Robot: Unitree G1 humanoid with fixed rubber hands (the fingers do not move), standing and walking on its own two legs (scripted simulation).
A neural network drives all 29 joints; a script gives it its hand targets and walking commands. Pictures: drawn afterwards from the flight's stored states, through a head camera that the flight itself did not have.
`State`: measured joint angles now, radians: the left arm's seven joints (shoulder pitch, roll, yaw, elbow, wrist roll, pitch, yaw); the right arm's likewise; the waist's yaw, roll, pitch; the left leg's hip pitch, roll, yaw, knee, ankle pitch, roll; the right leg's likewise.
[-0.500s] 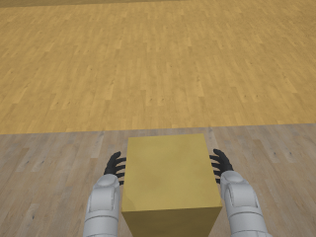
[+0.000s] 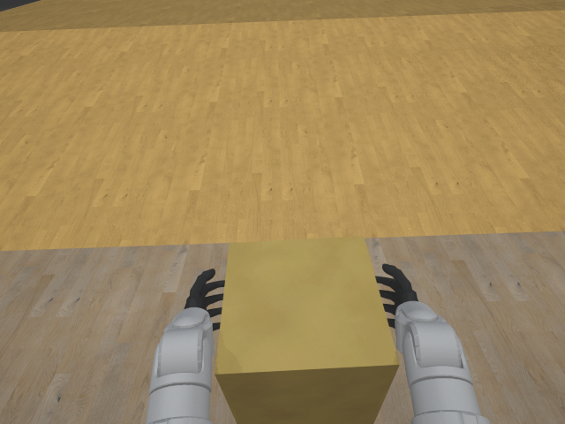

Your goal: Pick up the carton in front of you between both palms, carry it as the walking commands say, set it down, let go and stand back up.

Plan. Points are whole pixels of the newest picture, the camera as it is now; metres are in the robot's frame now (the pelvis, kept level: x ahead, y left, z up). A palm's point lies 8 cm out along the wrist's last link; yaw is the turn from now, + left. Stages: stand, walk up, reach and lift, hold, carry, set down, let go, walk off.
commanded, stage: hold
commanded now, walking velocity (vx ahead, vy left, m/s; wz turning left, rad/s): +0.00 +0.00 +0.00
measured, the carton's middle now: (301, 338) +0.29 +0.00 -0.02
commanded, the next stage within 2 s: carry in 1.06 s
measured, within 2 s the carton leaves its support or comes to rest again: neither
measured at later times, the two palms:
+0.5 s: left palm (197, 317) +0.29 +0.15 +0.05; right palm (405, 311) +0.29 -0.15 +0.05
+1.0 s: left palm (197, 318) +0.29 +0.15 +0.05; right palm (405, 312) +0.28 -0.15 +0.05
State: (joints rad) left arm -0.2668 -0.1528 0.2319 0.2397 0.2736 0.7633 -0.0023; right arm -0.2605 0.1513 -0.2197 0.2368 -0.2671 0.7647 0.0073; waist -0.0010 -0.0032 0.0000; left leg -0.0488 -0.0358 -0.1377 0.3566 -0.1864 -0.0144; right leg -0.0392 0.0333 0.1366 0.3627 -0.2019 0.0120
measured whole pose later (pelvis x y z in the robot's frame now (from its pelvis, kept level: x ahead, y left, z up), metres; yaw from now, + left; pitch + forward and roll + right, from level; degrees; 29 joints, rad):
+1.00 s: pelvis +0.00 +0.00 +0.00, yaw +0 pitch -7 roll +0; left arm -0.26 -0.15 0.23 0.22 0.28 0.77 0.00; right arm -0.26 0.15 -0.21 0.22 -0.27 0.77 0.01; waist 0.00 0.00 0.01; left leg -0.05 -0.03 -0.13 0.35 -0.19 -0.01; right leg -0.04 0.03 0.13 0.36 -0.20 0.01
